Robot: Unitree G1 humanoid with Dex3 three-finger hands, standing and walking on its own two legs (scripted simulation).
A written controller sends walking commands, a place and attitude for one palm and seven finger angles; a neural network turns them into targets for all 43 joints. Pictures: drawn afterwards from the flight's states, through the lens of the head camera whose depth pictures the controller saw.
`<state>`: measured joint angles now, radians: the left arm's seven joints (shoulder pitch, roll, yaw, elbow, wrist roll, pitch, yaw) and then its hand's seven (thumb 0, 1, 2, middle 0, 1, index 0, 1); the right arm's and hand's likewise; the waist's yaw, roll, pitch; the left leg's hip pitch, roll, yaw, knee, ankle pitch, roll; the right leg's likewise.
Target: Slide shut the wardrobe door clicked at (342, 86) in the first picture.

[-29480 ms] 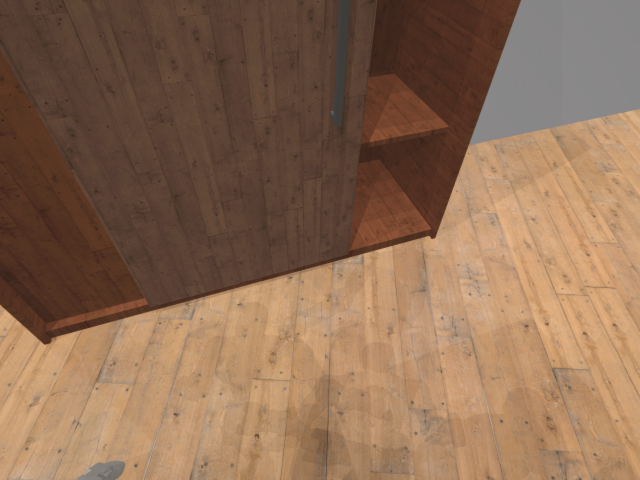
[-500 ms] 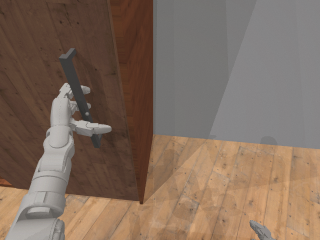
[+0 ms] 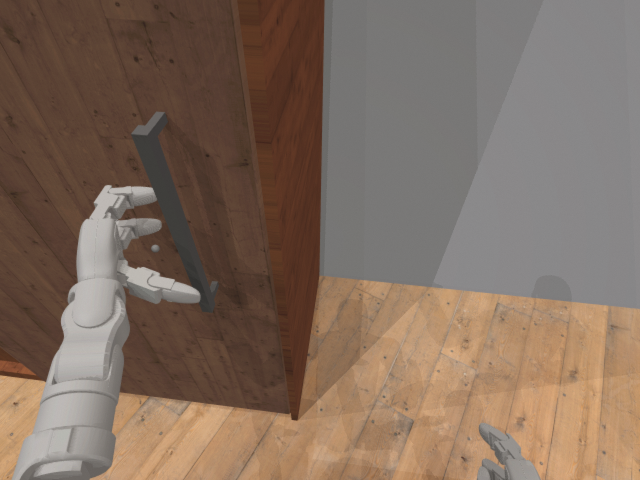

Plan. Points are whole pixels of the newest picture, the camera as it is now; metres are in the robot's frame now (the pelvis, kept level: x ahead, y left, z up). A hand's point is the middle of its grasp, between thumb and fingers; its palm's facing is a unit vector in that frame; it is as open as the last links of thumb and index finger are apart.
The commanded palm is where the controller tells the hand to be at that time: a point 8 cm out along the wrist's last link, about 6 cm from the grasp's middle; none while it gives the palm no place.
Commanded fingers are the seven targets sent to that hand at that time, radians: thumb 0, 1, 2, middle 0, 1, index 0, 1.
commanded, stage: slip the hand off the handle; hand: left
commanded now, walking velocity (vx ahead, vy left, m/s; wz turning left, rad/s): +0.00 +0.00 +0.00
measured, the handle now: (188, 231) +0.40 +0.22 +0.09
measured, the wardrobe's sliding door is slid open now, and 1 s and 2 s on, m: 0.00 0.00 0.00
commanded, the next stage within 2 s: draw the hand back to the body in 1.06 s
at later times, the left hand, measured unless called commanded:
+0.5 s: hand (120, 248) +0.34 +0.28 +0.12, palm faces +0.32 -0.92 -0.22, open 14.6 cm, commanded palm +0.29 +0.31 +0.13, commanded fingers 0.00 -0.55 0.20 -0.25 -1.15 -0.25 -1.15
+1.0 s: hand (85, 326) +0.24 +0.27 +0.11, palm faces +0.33 -0.92 -0.22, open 14.6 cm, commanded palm +0.20 +0.31 +0.13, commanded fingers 0.00 -0.55 0.20 -0.25 -1.15 -0.25 -1.15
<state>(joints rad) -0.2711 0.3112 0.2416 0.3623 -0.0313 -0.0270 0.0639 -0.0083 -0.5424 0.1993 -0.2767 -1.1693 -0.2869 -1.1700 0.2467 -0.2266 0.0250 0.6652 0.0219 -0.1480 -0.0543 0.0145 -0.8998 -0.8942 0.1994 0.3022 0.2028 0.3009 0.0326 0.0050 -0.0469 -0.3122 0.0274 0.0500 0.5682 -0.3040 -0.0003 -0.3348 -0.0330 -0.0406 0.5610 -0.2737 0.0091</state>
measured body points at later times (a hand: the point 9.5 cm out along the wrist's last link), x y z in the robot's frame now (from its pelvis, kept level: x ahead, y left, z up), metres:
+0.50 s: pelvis +0.00 -0.01 +0.00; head +0.01 -0.02 +0.45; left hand +0.31 +0.33 +0.13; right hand +0.11 -0.26 -0.11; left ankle -0.01 +0.12 -0.73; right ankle +0.01 -0.13 -0.73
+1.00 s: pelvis -0.01 -0.01 -0.01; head -0.03 -0.03 +0.44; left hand +0.21 +0.32 +0.13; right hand +0.19 -0.23 -0.08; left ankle -0.01 +0.12 -0.73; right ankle +0.01 -0.13 -0.73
